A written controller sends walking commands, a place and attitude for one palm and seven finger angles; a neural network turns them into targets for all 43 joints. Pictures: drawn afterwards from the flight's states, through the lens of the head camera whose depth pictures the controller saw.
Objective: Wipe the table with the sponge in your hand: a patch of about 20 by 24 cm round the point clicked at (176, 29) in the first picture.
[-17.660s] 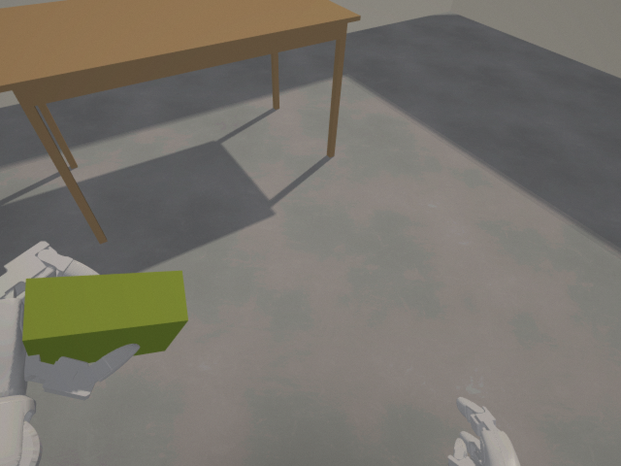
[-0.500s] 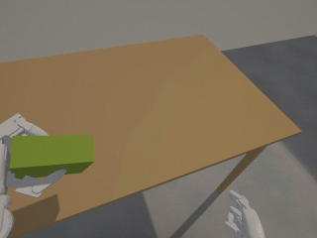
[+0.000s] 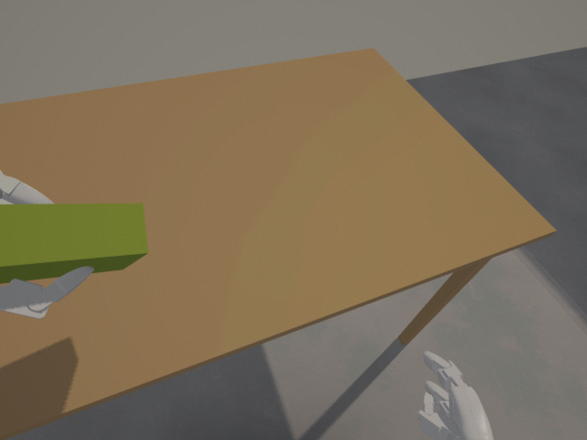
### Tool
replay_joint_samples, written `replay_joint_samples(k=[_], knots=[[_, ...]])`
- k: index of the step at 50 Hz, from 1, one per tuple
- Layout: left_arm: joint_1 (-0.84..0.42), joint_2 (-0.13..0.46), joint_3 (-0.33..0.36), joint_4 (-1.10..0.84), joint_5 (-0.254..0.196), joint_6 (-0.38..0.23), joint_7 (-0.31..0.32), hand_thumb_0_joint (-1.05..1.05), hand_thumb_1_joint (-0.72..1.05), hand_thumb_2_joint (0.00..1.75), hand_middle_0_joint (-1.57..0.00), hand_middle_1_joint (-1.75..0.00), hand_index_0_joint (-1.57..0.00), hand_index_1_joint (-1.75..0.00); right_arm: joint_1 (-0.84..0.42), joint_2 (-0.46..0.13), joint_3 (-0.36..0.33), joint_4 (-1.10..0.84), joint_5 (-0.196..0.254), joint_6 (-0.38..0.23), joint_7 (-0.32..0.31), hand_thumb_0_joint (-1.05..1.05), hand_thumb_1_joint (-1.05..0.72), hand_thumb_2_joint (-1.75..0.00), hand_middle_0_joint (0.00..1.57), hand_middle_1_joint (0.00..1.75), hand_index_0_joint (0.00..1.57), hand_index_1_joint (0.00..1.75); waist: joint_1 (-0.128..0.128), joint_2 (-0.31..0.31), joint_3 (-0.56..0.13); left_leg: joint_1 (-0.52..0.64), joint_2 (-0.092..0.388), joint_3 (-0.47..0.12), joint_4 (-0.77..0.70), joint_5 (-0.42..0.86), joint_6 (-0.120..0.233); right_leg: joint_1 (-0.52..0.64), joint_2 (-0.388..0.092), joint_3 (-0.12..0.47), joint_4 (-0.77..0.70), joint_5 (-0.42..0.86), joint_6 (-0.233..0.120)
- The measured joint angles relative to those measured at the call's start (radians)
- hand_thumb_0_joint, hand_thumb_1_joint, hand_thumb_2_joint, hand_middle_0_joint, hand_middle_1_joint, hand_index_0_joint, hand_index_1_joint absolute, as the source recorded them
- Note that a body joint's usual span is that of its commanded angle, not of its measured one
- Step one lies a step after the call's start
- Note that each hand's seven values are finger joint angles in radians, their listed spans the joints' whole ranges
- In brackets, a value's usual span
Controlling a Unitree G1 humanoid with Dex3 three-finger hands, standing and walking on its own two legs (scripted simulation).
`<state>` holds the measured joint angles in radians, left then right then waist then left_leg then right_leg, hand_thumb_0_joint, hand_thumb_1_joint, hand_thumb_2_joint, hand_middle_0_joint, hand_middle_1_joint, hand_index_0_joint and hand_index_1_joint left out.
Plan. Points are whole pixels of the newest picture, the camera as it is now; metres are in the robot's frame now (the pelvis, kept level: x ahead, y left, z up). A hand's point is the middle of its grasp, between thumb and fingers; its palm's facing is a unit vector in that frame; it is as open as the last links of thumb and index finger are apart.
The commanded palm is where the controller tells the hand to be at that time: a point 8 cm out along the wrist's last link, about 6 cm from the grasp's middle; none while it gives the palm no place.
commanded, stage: come to a stop and stand still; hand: left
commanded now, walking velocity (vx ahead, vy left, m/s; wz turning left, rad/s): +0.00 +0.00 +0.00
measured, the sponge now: (89, 242) +0.27 +0.25 +0.15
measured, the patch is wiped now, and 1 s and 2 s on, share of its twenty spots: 0.00 0.00 0.00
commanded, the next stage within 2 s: look again from close up in 0.76 s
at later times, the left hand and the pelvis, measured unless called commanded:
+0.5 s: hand (61, 268) +0.23 +0.25 +0.17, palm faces +0.37 -0.87 -0.34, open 9.5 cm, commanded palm +0.17 +0.29 +0.17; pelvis +0.02 +0.01 +0.00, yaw +1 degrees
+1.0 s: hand (44, 285) +0.22 +0.27 +0.15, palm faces +0.37 -0.85 -0.38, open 9.5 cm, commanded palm +0.16 +0.30 +0.17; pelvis +0.00 +0.02 +0.00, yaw +1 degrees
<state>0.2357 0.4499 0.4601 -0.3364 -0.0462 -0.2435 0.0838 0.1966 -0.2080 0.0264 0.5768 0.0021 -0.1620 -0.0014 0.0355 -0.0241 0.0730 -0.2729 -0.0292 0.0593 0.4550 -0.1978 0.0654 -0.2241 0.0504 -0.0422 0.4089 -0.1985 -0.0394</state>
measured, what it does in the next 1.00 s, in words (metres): stands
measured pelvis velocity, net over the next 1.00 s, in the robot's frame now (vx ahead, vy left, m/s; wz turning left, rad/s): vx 0.00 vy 0.02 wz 0.01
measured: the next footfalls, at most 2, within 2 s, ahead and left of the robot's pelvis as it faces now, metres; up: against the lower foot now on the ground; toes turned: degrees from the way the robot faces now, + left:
none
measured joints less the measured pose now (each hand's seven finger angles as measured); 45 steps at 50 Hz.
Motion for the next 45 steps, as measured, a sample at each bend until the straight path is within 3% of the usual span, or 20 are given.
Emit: replay_joint_samples(k=[4,7,12,16,22,28,34,45], knots=[[0.162,-0.083,-0.083,-0.108,-0.010,-0.011,0.000,-0.01,-0.44,1.02,-0.78,-1.37,-0.78,-1.38,0.015,-0.013,-0.014,-0.006,0.005,-0.008,0.013,0.01,-0.90,-0.90,0.20,0.30,0.20,0.30,-0.026,0.026,-0.018,0.013,-0.012,0.016,0.001,-0.016,0.013,0.000,-0.012,0.017,0.024,-0.023,0.014],[0.248,-0.087,-0.146,-0.138,-0.004,-0.019,-0.020,-0.01,-0.44,1.02,-0.78,-1.37,-0.78,-1.37,0.032,-0.006,-0.015,0.002,0.006,-0.001,-0.001,0.01,-0.90,-0.90,0.20,0.30,0.20,0.30,-0.030,0.022,-0.031,0.024,-0.020,0.014,-0.002,-0.023,0.015,0.009,-0.019,0.015,0.029,-0.037,0.018],[0.219,-0.030,-0.105,-0.083,-0.005,-0.002,-0.019,-0.01,-0.45,1.02,-0.79,-1.36,-0.79,-1.37,0.040,0.015,-0.001,0.013,0.007,0.014,-0.031,0.01,-0.90,-0.90,0.20,0.30,0.20,0.30,-0.015,-0.012,-0.027,0.034,-0.025,-0.005,-0.005,-0.024,0.011,0.023,-0.024,-0.003,0.028,-0.047,0.014],[0.147,-0.044,-0.065,-0.076,-0.008,0.018,0.006,-0.01,-0.45,1.02,-0.79,-1.36,-0.79,-1.37,0.020,0.012,0.005,0.013,0.006,0.003,-0.032,0.01,-0.90,-0.90,0.20,0.30,0.20,0.30,-0.001,-0.019,-0.013,0.039,-0.025,-0.013,-0.002,-0.025,0.009,0.036,-0.024,-0.011,0.021,-0.045,0.013],[0.156,-0.097,-0.114,-0.152,-0.004,0.012,0.016,-0.01,-0.44,1.02,-0.79,-1.37,-0.79,-1.37,-0.021,0.007,0.004,-0.005,0.003,0.002,-0.020,0.01,-0.90,-0.90,0.20,0.30,0.20,0.30,-0.004,-0.010,-0.028,0.049,-0.023,-0.008,-0.004,-0.028,0.011,0.050,-0.021,-0.005,0.004,-0.037,0.018],[0.193,-0.074,-0.124,-0.117,-0.004,0.029,0.003,-0.01,-0.44,1.02,-0.79,-1.37,-0.79,-1.37,-0.031,0.018,0.009,-0.030,0.005,0.030,-0.032,0.01,-0.90,-0.90,0.20,0.30,0.20,0.30,-0.015,-0.005,-0.048,0.054,-0.019,-0.004,-0.020,-0.018,0.010,0.057,-0.017,-0.001,-0.019,-0.021,0.018],[0.186,-0.077,-0.105,-0.088,-0.005,0.061,0.013,-0.01,-0.44,1.02,-0.79,-1.37,-0.79,-1.37,-0.010,0.013,0.014,-0.027,0.004,0.039,-0.040,0.01,-0.90,-0.90,0.20,0.30,0.20,0.30,-0.007,-0.007,-0.034,0.051,-0.016,-0.008,-0.029,-0.004,0.012,0.061,-0.014,-0.004,-0.040,-0.002,0.017],[0.195,-0.080,-0.121,-0.132,0.001,0.041,0.016,-0.01,-0.44,1.02,-0.79,-1.37,-0.79,-1.37,0.015,0.007,0.009,-0.003,0.002,0.040,-0.040,0.01,-0.90,-0.90,0.20,0.30,0.20,0.30,-0.015,0.005,-0.030,0.053,-0.021,-0.005,-0.039,0.008,0.015,0.061,-0.018,-0.002,-0.045,0.009,0.022]])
